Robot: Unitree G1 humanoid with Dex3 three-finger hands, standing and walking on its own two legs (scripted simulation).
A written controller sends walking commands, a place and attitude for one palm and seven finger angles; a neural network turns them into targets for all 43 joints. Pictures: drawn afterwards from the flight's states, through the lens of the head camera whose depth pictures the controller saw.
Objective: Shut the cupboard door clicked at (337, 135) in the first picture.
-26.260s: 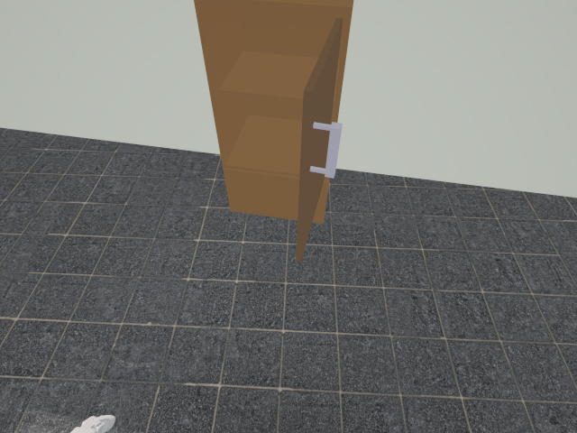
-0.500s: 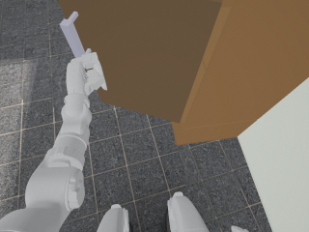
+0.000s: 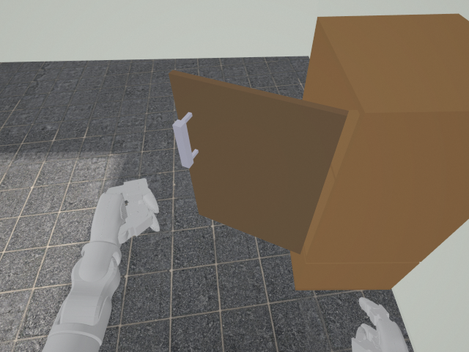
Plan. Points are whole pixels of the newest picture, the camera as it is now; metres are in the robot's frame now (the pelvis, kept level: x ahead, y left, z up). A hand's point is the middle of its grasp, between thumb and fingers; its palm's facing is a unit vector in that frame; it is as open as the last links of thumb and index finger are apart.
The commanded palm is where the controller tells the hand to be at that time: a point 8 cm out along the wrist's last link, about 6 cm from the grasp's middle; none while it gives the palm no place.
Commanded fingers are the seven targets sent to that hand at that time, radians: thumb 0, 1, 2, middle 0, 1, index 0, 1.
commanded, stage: draw the hand back to the body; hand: left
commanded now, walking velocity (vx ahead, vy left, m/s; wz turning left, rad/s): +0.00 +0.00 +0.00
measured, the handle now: (188, 140) +0.63 +0.16 -0.03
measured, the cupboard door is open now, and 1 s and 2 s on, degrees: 65 65 65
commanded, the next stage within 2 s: step back with the hand held close in 0.94 s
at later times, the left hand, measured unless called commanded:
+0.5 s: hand (29, 245) +0.22 +0.26 +0.16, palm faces +0.42 -0.82 -0.38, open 5.7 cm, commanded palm +0.16 +0.30 +0.19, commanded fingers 0.00 0.90 0.90 -0.25 -0.36 -0.25 -0.36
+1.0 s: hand out of the picture +0.19 +0.27 +0.18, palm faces +0.46 -0.79 -0.40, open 7.4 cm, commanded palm +0.14 +0.31 +0.19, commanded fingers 0.00 0.90 0.90 -0.20 -0.30 -0.20 -0.30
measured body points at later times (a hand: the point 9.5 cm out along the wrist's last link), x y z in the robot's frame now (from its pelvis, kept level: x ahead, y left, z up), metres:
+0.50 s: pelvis +0.02 +0.01 +0.02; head +0.00 -0.02 +0.47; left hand +0.19 +0.30 +0.19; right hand +0.20 -0.20 -0.07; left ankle -0.02 +0.12 -0.72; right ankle +0.01 -0.12 -0.72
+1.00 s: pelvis +0.00 +0.00 +0.02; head -0.03 -0.02 +0.47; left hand +0.16 +0.31 +0.21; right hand +0.18 -0.22 -0.07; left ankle -0.02 +0.12 -0.72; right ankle +0.01 -0.12 -0.72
